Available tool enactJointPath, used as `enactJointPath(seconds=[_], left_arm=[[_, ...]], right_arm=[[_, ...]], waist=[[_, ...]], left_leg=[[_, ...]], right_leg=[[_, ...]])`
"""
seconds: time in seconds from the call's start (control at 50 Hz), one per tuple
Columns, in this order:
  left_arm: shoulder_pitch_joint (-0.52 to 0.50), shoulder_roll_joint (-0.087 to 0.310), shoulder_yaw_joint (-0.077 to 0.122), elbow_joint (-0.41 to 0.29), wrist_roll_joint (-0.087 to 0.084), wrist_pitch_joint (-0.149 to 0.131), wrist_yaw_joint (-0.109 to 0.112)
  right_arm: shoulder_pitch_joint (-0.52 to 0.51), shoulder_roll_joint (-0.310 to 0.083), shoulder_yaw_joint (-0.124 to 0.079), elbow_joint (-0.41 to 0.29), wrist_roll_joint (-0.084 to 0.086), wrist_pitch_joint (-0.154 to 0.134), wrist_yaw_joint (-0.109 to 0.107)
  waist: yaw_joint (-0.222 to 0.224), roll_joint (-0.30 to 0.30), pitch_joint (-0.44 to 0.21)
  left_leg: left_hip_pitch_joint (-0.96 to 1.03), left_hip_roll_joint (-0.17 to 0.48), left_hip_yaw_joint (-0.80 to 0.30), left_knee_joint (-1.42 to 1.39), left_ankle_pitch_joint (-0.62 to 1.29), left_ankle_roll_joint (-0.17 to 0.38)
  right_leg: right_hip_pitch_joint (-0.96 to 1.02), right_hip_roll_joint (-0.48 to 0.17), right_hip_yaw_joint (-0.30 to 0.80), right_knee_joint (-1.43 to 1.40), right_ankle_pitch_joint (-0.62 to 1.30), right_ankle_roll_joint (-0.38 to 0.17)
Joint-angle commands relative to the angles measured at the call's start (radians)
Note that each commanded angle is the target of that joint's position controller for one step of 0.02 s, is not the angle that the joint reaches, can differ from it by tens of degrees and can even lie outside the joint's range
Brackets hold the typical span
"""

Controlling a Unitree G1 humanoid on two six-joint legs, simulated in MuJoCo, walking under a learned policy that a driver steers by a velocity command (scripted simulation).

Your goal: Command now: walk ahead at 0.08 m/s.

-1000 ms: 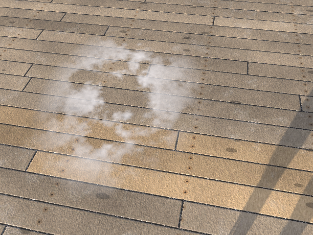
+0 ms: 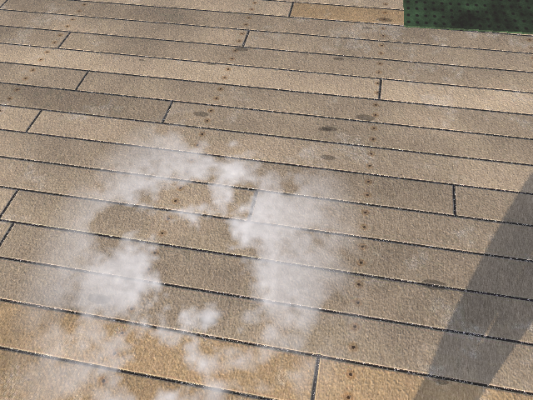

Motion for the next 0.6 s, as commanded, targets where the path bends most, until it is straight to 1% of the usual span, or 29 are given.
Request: enactJointPath(seconds=[0.02,0.06,0.1,0.14,0.16,0.18,0.2,0.22,0.24,0.26,0.3,0.36,0.48,0.6], left_arm=[[0.038,0.092,0.007,-0.014,0.007,0.001,0.010],[0.054,0.112,0.009,-0.006,0.005,0.002,0.007],[0.050,0.126,0.014,-0.001,0.000,0.013,0.004],[0.030,0.132,0.018,0.001,-0.011,0.031,0.002],[0.045,0.130,0.020,0.007,-0.014,0.039,0.001],[0.059,0.126,0.022,0.013,-0.014,0.045,0.000],[0.080,0.115,0.025,0.014,-0.020,0.053,-0.001],[0.085,0.103,0.023,0.018,-0.017,0.055,-0.003],[0.101,0.090,0.020,0.027,-0.011,0.053,-0.005],[0.123,0.079,0.017,0.038,-0.008,0.051,-0.006],[0.136,0.085,0.017,0.053,-0.003,0.044,-0.008],[0.133,0.075,0.010,0.068,-0.006,0.040,-0.007],[0.147,0.065,0.001,0.095,-0.007,0.038,-0.002],[0.167,0.056,-0.004,0.118,-0.007,0.038,0.002]], right_arm=[[0.173,-0.019,-0.002,0.036,-0.006,0.032,-0.004],[0.152,-0.024,0.000,0.044,0.003,0.044,-0.013],[0.127,-0.029,0.003,0.048,0.005,0.050,-0.015],[0.134,-0.026,0.007,0.061,-0.001,0.049,-0.011],[0.130,-0.035,0.010,0.061,-0.006,0.045,-0.010],[0.127,-0.047,0.012,0.055,-0.013,0.037,-0.010],[0.108,-0.068,0.011,0.052,-0.006,0.028,-0.010],[0.097,-0.055,0.015,0.057,0.004,0.020,-0.010],[0.087,-0.041,0.021,0.057,0.007,0.009,-0.010],[0.075,-0.043,0.021,0.056,0.010,0.001,-0.012],[0.071,-0.047,0.022,0.051,0.013,-0.009,-0.016],[0.101,-0.043,0.024,0.057,0.012,-0.010,-0.016],[0.137,-0.037,0.027,0.065,0.011,-0.009,-0.016],[0.148,-0.027,0.030,0.070,0.012,-0.010,-0.017]], waist=[[-0.036,-0.114,-0.106],[-0.025,-0.112,-0.122],[-0.019,-0.124,-0.109],[-0.032,-0.116,-0.067],[-0.028,-0.097,-0.035],[-0.018,-0.078,-0.004],[0.012,-0.025,0.039],[0.022,0.032,0.056],[0.035,0.054,0.037],[0.047,0.062,0.022],[0.053,0.034,0.001],[0.041,-0.001,0.003],[0.029,-0.018,0.007],[0.027,-0.019,0.010]], left_leg=[[0.057,0.026,-0.012,-0.098,0.034,-0.022],[0.074,0.027,-0.002,-0.189,0.066,-0.024],[0.104,0.031,0.010,-0.268,0.142,-0.019],[0.173,0.029,0.028,-0.387,0.250,-0.005],[0.188,0.047,0.006,-0.450,0.284,0.004],[0.174,0.085,-0.038,-0.515,0.265,0.012],[0.061,0.103,-0.080,-0.548,0.174,0.021],[-0.037,0.109,-0.096,-0.585,0.126,0.020],[-0.072,0.117,-0.106,-0.619,0.125,0.014],[-0.084,0.122,-0.111,-0.639,0.137,0.011],[-0.067,0.123,-0.112,-0.647,0.175,0.012],[-0.028,0.119,-0.103,-0.636,0.215,0.020],[0.004,0.117,-0.094,-0.626,0.254,0.028],[0.027,0.116,-0.088,-0.619,0.295,0.031]], right_leg=[[0.056,-0.245,0.229,-0.192,0.285,-0.112],[0.062,-0.244,0.241,-0.209,0.133,-0.104],[0.025,-0.233,0.251,-0.243,-0.118,-0.084],[-0.058,-0.213,0.253,-0.272,-0.356,-0.039],[-0.094,-0.205,0.257,-0.287,-0.434,-0.004],[-0.103,-0.190,0.255,-0.282,-0.449,0.028],[-0.061,-0.147,0.220,-0.274,-0.391,0.047],[0.033,-0.128,0.192,-0.228,-0.290,0.047],[0.112,-0.125,0.183,-0.182,-0.207,0.040],[0.159,-0.121,0.174,-0.154,-0.151,0.038],[0.189,-0.122,0.170,-0.136,-0.098,0.035],[0.164,-0.125,0.169,-0.140,-0.090,0.038],[0.149,-0.126,0.166,-0.136,-0.062,0.044],[0.149,-0.129,0.164,-0.125,-0.027,0.046]])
